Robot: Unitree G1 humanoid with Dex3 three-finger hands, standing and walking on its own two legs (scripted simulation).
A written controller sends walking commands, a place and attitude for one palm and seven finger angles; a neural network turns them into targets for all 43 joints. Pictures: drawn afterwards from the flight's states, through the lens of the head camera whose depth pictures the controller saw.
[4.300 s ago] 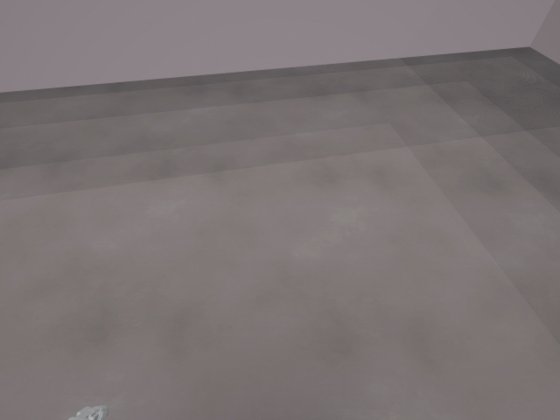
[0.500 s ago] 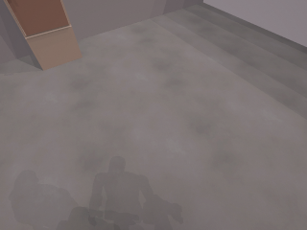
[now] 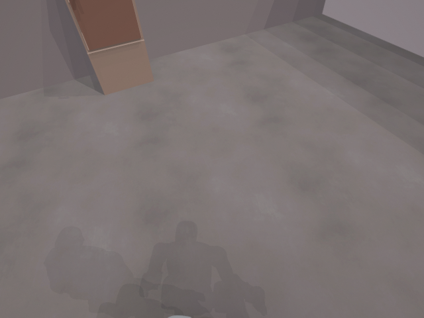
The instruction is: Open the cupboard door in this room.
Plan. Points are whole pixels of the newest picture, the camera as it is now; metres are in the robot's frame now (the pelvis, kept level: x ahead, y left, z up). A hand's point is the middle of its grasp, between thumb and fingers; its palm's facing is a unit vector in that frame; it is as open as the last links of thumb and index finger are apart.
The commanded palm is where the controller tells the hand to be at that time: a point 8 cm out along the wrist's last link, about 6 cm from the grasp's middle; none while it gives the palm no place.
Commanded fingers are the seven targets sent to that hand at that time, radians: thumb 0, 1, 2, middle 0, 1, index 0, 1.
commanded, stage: turn or walk to find it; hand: left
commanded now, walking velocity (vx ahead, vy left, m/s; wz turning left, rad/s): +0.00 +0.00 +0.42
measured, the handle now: out of the picture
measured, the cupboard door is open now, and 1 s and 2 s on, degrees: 0 0 0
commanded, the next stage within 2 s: stand and wait in 1.42 s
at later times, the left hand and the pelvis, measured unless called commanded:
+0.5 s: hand out of the picture -0.02 +0.27 -0.17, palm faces +0.22 -0.94 -0.24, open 7.4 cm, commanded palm none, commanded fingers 0.00 0.90 0.90 -0.20 -0.30 -0.20 -0.30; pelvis -0.03 +0.05 +0.01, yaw +11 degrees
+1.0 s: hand out of the picture -0.08 +0.20 -0.15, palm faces +0.41 -0.87 -0.27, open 7.4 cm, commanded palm none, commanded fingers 0.00 0.90 0.90 -0.20 -0.30 -0.20 -0.30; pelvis -0.05 +0.00 +0.01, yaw +25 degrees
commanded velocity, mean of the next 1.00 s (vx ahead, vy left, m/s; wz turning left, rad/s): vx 0.00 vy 0.00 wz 0.42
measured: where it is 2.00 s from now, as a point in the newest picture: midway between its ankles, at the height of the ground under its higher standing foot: outside the picture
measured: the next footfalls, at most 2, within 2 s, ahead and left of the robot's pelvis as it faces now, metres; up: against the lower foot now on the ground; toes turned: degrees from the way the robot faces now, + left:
left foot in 0.28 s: +0.00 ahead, +0.15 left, +0.00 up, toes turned +12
right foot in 0.74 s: +0.02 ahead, -0.08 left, +0.00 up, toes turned +14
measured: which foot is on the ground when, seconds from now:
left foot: up 0.00-0.26, down 0.28-0.74, up 0.76-1.00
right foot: down 0.00-0.28, up 0.30-0.72, down 0.74-1.00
